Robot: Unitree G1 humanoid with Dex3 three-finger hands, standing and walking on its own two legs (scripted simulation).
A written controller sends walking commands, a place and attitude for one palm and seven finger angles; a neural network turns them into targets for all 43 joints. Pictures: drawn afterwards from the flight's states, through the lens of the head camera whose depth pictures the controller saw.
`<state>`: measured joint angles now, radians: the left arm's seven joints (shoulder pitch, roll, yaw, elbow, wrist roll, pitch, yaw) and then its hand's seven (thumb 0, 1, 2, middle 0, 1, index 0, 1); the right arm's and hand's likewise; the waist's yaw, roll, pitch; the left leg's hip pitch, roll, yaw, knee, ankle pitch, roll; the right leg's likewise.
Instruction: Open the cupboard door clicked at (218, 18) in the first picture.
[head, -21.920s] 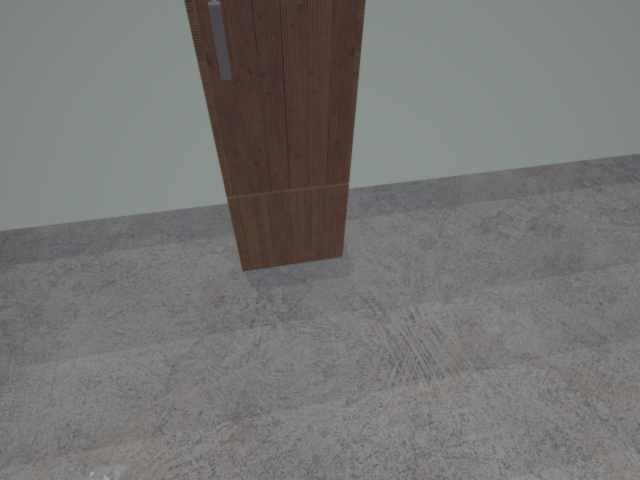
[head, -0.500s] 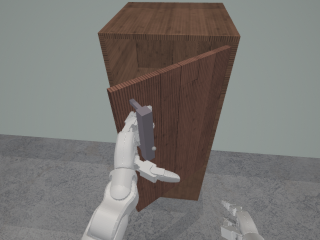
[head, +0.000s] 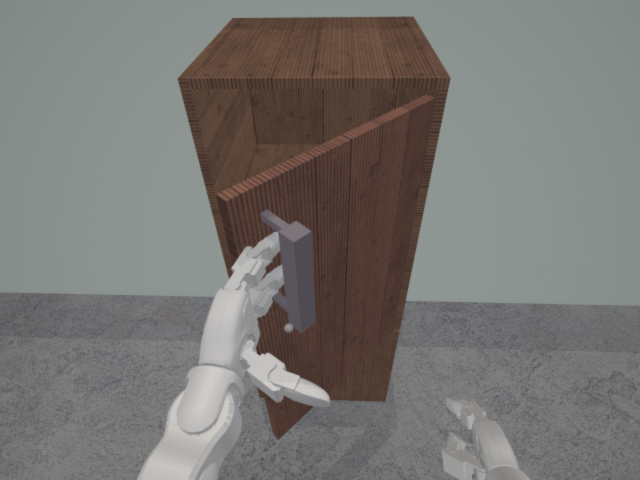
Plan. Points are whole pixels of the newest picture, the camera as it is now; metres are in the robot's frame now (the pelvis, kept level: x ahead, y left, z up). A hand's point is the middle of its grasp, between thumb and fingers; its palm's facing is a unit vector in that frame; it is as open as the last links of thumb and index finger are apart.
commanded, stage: slide the hand sideways off the handle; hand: left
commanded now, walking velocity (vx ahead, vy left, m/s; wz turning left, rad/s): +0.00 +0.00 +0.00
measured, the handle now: (286, 272) +0.32 +0.07 +0.14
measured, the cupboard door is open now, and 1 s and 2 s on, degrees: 46 43 43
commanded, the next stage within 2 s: draw the hand back to the body in 0.60 s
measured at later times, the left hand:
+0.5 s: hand (227, 366) +0.20 +0.11 +0.13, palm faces +0.02 -1.00 -0.03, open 16.3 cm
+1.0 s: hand (187, 375) +0.18 +0.14 +0.14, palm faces +0.02 -1.00 -0.06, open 16.3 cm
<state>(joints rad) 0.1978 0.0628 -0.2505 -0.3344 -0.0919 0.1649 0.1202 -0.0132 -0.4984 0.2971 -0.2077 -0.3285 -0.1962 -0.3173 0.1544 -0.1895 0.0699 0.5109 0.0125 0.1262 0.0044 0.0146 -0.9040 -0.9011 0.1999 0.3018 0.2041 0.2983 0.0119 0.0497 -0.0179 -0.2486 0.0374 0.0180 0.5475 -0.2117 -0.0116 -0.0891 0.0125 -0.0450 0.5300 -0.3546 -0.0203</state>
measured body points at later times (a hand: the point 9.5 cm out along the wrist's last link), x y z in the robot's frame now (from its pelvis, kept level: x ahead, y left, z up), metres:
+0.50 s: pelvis +0.03 -0.02 -0.01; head +0.00 -0.04 +0.44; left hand +0.19 +0.17 +0.14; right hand +0.23 -0.22 -0.07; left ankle +0.06 +0.13 -0.73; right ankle -0.04 -0.10 -0.73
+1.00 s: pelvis +0.02 -0.01 -0.01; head -0.02 -0.04 +0.44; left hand +0.17 +0.20 +0.15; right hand +0.22 -0.22 -0.07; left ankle +0.06 +0.13 -0.73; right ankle -0.04 -0.10 -0.73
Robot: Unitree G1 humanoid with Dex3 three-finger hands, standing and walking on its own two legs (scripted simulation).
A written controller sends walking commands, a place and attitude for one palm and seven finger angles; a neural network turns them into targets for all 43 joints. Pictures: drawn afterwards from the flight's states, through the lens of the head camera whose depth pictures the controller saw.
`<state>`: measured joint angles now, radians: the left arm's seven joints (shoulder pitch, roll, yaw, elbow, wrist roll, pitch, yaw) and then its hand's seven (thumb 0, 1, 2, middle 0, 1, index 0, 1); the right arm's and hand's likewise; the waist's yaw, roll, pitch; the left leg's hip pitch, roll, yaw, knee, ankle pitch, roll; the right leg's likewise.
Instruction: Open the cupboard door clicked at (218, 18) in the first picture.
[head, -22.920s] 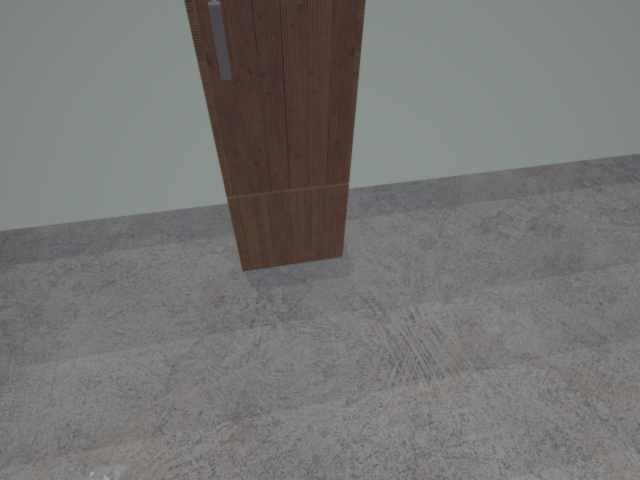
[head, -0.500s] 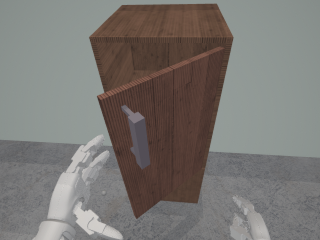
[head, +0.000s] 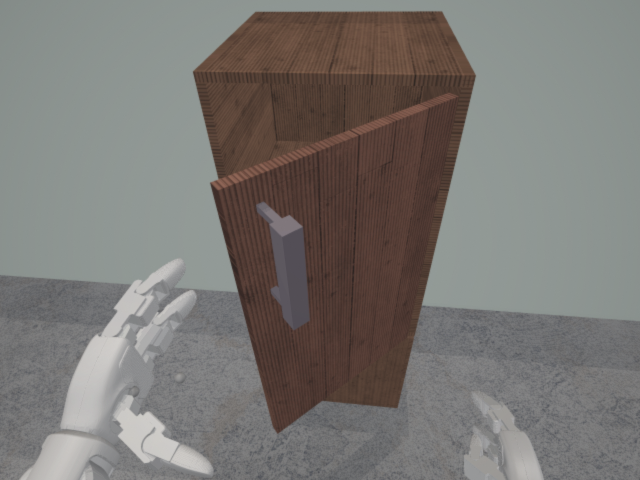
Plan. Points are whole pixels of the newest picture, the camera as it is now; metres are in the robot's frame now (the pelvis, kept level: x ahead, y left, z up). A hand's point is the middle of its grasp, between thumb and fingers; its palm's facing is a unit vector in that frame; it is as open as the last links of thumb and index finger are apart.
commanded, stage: draw the hand back to the body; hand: left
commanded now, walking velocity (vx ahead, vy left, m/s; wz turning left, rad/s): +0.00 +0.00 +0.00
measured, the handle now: (281, 266) +0.32 +0.08 +0.15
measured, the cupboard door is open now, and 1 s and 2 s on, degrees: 43 43 43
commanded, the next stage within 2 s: step back with the hand held close in 1.28 s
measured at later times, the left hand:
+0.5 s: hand (111, 357) +0.18 +0.22 +0.16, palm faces +0.28 -0.91 -0.31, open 13.9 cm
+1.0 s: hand (80, 307) +0.23 +0.27 +0.17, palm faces +0.42 -0.82 -0.39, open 8.1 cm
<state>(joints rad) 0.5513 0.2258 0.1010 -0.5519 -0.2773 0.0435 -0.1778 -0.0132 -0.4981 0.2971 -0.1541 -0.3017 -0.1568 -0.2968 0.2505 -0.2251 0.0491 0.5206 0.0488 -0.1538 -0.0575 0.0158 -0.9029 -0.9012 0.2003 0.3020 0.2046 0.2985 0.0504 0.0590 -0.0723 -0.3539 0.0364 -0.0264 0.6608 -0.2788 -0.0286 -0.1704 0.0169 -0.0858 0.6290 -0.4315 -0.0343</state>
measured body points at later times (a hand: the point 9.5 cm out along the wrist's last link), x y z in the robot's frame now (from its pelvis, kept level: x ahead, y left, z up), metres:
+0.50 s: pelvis +0.00 +0.02 +0.02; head -0.02 +0.01 +0.47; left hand +0.16 +0.27 +0.17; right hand +0.19 -0.19 -0.06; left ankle +0.05 +0.14 -0.72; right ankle -0.05 -0.09 -0.72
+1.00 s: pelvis +0.03 +0.02 +0.02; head +0.01 +0.00 +0.47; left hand +0.20 +0.31 +0.19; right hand +0.21 -0.21 -0.07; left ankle +0.05 +0.14 -0.72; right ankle -0.05 -0.09 -0.72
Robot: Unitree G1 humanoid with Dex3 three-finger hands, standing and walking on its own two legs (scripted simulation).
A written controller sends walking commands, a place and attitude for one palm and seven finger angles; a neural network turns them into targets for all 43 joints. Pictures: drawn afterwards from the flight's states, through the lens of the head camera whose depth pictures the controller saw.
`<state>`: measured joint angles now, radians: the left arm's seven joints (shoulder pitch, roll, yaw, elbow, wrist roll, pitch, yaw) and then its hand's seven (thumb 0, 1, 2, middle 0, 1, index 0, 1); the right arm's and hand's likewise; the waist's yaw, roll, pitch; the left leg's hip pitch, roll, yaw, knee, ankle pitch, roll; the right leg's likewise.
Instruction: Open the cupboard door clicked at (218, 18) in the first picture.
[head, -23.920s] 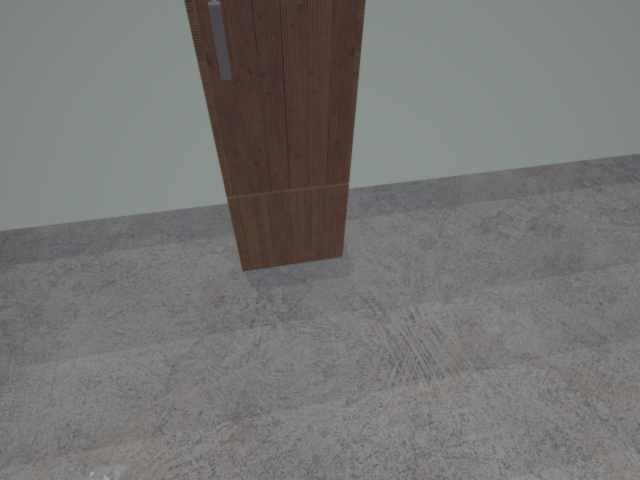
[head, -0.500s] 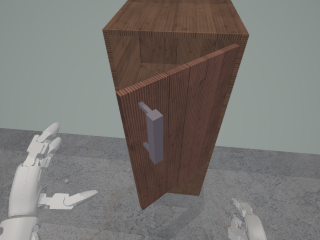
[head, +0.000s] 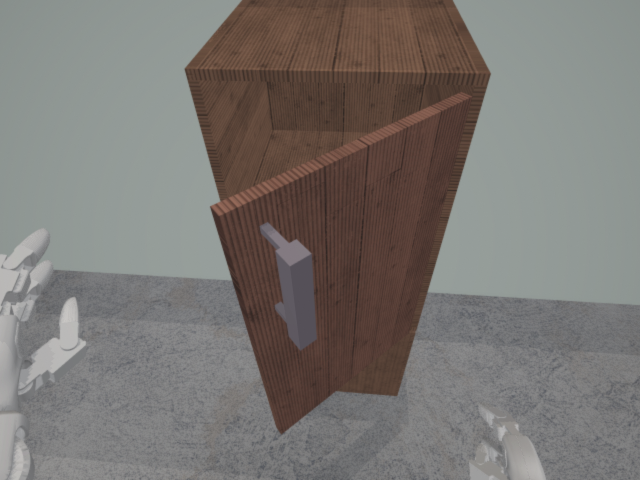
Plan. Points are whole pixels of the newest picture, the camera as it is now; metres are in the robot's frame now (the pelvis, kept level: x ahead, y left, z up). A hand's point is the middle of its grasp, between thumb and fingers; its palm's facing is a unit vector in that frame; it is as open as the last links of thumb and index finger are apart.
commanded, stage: draw the hand back to the body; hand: left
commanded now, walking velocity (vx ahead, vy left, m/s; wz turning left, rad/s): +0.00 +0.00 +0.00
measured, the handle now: (287, 287) +0.29 +0.08 +0.13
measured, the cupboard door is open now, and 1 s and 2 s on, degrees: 43 43 43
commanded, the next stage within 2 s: step back with the hand held close in 0.28 s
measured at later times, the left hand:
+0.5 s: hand (88, 337) +0.19 +0.25 +0.16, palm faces +0.43 -0.79 -0.44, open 7.4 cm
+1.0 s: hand out of the picture +0.11 +0.29 +0.15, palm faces +0.38 -0.78 -0.49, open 7.4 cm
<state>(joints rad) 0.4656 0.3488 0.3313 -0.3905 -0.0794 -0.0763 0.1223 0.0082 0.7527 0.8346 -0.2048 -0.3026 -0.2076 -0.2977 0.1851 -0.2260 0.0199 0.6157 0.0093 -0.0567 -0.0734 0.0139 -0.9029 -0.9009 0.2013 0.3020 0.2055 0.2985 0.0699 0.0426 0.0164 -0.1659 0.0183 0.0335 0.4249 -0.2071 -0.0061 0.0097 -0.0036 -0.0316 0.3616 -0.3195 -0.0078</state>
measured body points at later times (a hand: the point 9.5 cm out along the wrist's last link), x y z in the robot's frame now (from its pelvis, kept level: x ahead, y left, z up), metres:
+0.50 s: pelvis +0.00 -0.01 +0.00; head +0.00 -0.04 +0.45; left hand +0.16 +0.29 +0.18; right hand +0.19 -0.23 -0.09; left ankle +0.02 +0.12 -0.74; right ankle -0.07 -0.11 -0.74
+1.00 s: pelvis -0.09 +0.03 -0.01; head -0.06 +0.04 +0.44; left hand +0.09 +0.33 +0.18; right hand +0.09 -0.20 -0.09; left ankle +0.02 +0.12 -0.74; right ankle -0.08 -0.11 -0.74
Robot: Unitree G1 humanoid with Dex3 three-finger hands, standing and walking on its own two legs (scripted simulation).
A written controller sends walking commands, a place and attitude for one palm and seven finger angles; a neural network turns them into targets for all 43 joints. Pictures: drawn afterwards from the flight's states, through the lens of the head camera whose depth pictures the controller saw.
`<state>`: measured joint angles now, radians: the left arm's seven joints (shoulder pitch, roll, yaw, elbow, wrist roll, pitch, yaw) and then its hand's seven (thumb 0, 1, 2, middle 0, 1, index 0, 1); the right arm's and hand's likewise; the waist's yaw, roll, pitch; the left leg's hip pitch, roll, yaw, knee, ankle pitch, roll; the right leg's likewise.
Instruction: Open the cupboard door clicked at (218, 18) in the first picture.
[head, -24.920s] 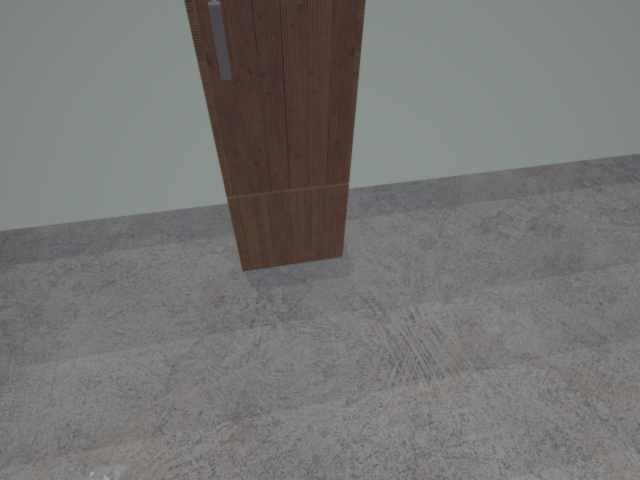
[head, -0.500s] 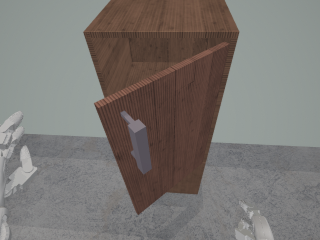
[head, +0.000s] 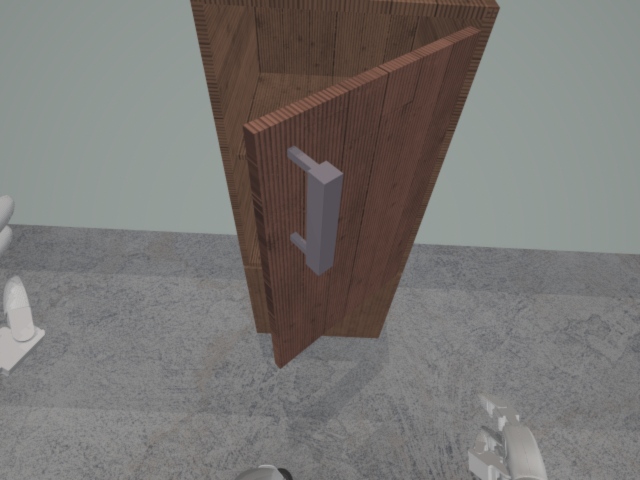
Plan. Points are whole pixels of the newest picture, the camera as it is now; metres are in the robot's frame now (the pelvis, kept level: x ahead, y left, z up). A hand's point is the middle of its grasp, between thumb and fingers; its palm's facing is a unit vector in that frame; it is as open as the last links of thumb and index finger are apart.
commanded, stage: step back with the hand held close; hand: left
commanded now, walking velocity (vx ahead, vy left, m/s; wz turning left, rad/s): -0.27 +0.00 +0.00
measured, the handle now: (309, 213) +0.38 +0.04 +0.14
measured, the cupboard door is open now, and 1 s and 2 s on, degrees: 43 43 43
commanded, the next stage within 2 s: stop stepping back and stand still in 0.44 s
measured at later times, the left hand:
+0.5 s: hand out of the picture +0.12 +0.28 +0.19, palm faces +0.39 -0.84 -0.39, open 7.4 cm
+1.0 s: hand out of the picture +0.03 +0.27 +0.18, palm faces +0.38 -0.82 -0.42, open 7.4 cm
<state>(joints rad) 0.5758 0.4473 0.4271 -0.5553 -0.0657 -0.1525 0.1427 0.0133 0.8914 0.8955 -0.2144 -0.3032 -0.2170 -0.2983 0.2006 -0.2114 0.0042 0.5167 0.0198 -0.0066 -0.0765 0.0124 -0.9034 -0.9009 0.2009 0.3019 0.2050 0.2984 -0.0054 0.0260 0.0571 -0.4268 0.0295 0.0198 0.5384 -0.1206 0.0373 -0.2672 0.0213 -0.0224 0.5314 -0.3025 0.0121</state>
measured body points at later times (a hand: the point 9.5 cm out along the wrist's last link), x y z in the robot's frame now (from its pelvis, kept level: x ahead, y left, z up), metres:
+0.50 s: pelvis -0.09 +0.03 +0.01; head -0.07 +0.06 +0.46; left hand +0.09 +0.32 +0.21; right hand +0.09 -0.19 -0.06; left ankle +0.05 +0.10 -0.73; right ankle -0.21 -0.08 -0.70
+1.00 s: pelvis -0.16 +0.03 +0.00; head -0.19 +0.04 +0.45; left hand +0.00 +0.32 +0.20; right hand -0.06 -0.23 -0.09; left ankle -0.10 +0.13 -0.72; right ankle -0.23 -0.07 -0.73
